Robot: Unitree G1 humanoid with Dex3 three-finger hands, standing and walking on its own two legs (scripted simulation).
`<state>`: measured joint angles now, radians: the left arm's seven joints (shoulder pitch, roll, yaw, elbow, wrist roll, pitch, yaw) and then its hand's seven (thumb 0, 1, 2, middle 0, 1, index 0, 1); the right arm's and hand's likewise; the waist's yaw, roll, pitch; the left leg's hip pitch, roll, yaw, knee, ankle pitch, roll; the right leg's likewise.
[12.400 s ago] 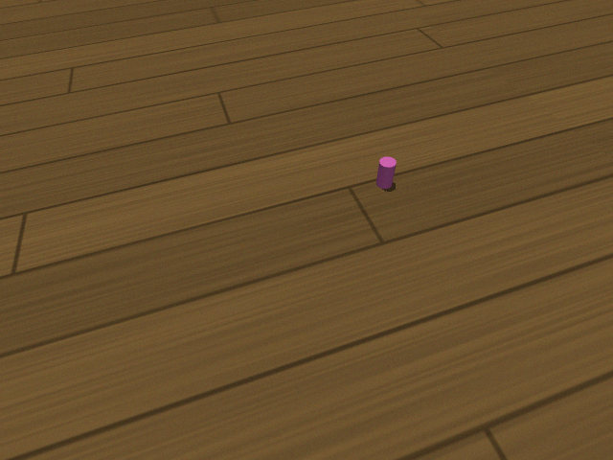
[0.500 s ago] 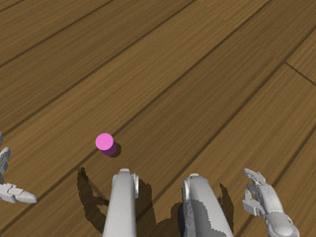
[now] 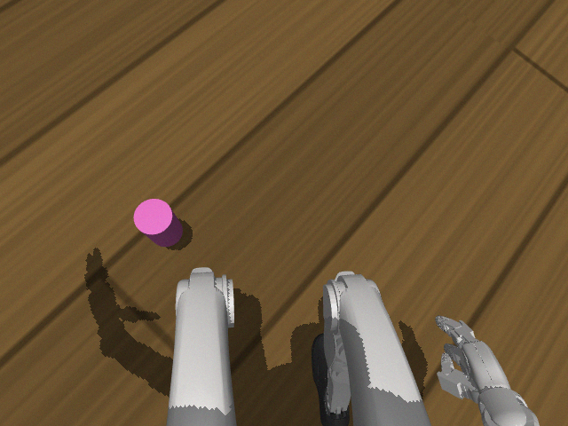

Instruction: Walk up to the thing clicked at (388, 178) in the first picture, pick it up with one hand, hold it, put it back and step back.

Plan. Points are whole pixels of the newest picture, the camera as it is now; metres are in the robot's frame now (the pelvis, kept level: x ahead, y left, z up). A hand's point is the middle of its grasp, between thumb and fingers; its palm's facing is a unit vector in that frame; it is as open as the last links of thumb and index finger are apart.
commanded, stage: go down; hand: left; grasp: from the side
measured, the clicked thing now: (160, 224) +0.44 +0.27 -0.38
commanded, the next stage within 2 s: approach in 1.08 s
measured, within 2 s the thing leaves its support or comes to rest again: neither
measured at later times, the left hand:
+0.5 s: hand out of the picture +0.33 +0.44 -0.05, palm faces +0.31 -0.94 -0.11, open 17.3 cm
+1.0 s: hand out of the picture +0.34 +0.45 -0.06, palm faces +0.31 -0.95 -0.09, open 17.3 cm
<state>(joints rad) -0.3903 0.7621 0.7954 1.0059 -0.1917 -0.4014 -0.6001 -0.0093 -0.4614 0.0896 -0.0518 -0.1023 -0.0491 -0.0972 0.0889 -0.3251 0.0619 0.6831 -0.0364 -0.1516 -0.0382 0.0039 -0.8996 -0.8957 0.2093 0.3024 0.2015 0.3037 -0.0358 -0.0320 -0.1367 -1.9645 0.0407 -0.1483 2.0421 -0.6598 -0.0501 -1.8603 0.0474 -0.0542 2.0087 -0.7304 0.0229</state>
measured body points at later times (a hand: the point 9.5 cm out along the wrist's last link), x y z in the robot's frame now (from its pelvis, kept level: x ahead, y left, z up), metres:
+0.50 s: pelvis -0.01 +0.00 -0.05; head +0.19 +0.08 +0.35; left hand +0.31 +0.49 -0.04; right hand +0.17 -0.26 -0.15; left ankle +0.08 +0.14 -0.41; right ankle +0.07 -0.13 -0.41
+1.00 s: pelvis -0.01 +0.01 -0.07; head +0.20 +0.08 +0.32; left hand +0.32 +0.50 -0.06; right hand +0.16 -0.27 -0.17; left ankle +0.08 +0.14 -0.41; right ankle +0.07 -0.13 -0.41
